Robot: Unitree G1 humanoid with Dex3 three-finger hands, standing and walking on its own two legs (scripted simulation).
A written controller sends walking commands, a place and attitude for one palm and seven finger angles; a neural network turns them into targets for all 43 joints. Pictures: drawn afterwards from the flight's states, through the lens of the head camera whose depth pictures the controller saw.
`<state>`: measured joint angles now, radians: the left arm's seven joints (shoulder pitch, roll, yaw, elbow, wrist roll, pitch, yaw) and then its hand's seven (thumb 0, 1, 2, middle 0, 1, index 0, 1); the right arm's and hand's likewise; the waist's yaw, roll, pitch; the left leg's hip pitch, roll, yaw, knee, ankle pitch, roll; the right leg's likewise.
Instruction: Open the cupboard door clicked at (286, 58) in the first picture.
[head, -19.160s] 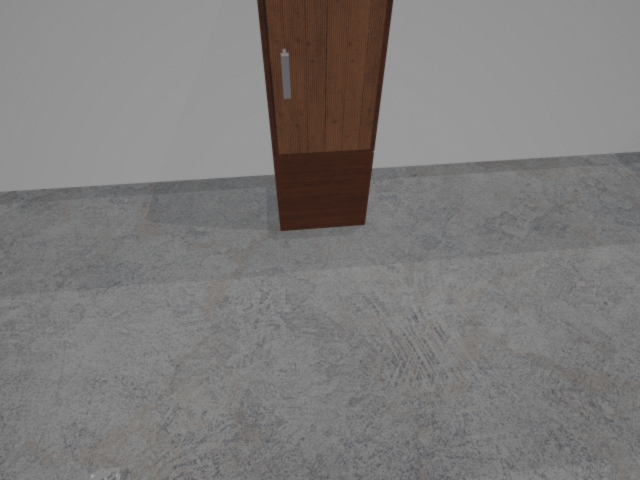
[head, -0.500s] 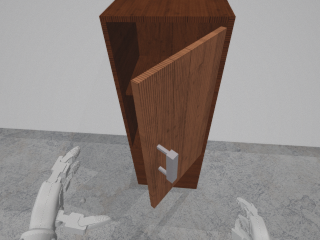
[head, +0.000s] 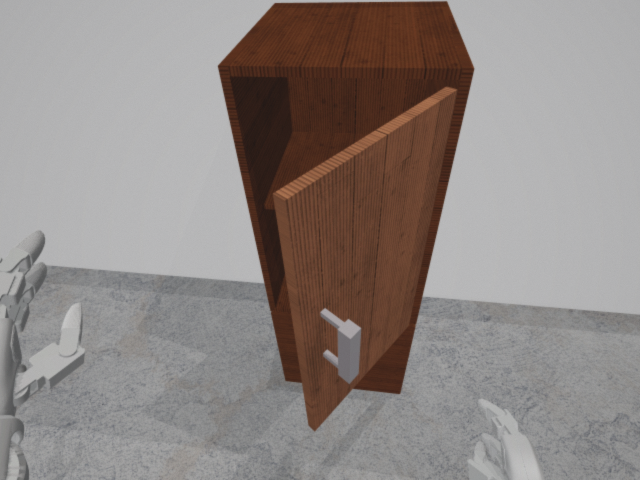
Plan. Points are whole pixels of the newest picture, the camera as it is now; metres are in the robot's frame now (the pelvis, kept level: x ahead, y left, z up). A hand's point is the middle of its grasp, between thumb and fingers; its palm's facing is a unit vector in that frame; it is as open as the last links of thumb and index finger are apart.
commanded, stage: draw the hand back to the body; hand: left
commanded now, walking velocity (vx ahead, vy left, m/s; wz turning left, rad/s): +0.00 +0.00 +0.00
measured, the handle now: (338, 345) +0.33 +0.02 -0.04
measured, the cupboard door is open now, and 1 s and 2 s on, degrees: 55 55 55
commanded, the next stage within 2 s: step back with the hand held close in 0.34 s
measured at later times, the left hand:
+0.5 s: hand (82, 341) +0.19 +0.25 +0.16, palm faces +0.45 -0.79 -0.40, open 7.4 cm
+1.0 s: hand (30, 388) +0.14 +0.28 +0.16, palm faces +0.38 -0.78 -0.50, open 7.4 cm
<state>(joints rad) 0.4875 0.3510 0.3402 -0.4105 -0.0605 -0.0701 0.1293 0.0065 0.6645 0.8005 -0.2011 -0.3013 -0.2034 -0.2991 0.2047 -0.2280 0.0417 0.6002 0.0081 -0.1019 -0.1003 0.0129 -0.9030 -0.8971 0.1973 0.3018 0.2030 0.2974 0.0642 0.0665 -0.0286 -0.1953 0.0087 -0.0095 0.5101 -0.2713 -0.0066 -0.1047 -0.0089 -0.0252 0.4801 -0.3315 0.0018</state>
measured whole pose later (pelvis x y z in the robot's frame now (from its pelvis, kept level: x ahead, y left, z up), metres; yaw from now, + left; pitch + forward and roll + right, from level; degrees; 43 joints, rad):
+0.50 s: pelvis +0.00 -0.01 +0.01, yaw +0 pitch -3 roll +0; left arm 0.47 0.33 0.34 -0.39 -0.06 -0.07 0.11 0.01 0.89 0.90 -0.21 -0.30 -0.21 -0.30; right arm 0.19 -0.22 0.02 0.63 0.00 -0.09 -0.09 0.01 -0.90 -0.90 0.20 0.30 0.20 0.30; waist 0.06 0.07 0.00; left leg -0.14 0.02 -0.01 0.44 -0.24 -0.01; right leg -0.05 0.00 -0.03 0.40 -0.29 -0.01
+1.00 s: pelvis -0.06 +0.02 +0.00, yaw +0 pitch +0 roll -2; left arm 0.58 0.43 0.41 -0.50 -0.06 -0.14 0.14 0.01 0.89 0.90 -0.21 -0.30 -0.22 -0.30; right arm 0.17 -0.23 -0.01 0.55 0.02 0.03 -0.09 0.01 -0.90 -0.90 0.20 0.30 0.20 0.30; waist -0.01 0.03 0.03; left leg -0.34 0.01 -0.01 0.48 -0.15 0.01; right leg -0.23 0.00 -0.03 0.43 -0.20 0.02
